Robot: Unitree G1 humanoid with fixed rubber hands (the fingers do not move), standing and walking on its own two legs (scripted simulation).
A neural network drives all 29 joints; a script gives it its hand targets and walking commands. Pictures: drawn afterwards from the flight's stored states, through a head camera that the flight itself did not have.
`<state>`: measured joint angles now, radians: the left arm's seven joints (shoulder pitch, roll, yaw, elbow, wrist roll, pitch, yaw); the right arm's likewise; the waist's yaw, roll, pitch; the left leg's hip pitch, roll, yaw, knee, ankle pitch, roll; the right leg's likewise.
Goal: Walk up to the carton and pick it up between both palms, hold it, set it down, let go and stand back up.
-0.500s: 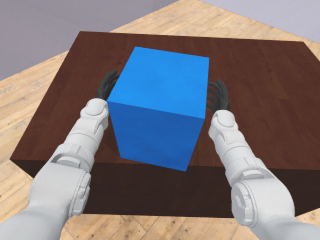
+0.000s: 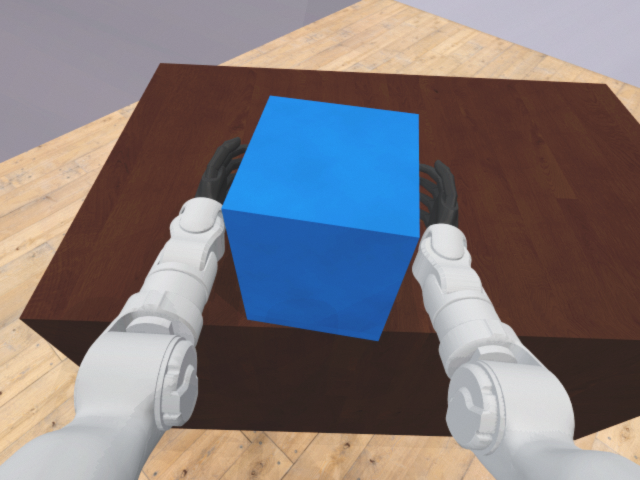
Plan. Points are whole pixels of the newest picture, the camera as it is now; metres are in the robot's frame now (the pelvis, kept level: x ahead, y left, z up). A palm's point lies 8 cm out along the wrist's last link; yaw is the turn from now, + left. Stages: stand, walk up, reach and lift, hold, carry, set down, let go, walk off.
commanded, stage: reach and lift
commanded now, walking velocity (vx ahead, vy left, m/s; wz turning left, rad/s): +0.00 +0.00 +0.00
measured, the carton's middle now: (326, 224) +0.44 +0.00 +0.05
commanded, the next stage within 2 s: none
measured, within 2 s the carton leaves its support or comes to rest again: leaves its support in 1.16 s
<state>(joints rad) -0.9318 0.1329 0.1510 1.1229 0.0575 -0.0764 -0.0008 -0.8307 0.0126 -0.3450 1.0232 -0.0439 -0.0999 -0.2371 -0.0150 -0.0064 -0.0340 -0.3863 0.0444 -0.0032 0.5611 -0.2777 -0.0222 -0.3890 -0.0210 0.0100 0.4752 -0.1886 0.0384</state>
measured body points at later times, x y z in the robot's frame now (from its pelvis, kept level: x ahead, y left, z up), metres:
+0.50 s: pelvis +0.00 +0.00 +0.00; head +0.04 +0.02 +0.45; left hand +0.45 +0.14 +0.11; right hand +0.42 -0.15 +0.09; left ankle +0.00 +0.13 -0.73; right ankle +0.03 -0.15 -0.73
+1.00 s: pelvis +0.00 +0.00 +0.00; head +0.04 +0.02 +0.45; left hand +0.45 +0.14 +0.11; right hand +0.41 -0.15 +0.09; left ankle +0.00 +0.13 -0.73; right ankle +0.03 -0.15 -0.73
